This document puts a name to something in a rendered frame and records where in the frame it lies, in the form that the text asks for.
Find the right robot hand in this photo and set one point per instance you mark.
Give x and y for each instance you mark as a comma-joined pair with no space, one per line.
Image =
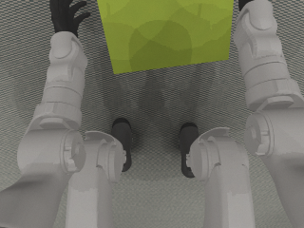
242,3

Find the left robot upper arm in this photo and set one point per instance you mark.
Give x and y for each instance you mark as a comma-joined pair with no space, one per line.
47,159

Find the right robot upper arm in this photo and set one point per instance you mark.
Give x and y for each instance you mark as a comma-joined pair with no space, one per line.
277,137

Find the robot right forearm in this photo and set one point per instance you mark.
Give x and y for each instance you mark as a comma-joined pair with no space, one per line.
261,60

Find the robot left thigh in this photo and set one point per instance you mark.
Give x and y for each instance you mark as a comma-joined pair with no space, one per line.
89,194

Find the carton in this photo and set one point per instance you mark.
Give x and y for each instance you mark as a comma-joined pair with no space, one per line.
151,34

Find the robot left forearm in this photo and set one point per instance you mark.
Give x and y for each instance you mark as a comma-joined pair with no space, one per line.
64,88

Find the left robot hand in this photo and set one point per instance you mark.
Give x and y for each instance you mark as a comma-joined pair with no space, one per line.
62,16

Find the robot thigh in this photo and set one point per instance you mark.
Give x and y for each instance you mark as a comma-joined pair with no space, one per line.
89,194
227,188

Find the robot right thigh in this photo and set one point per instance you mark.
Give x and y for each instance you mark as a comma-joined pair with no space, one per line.
227,188

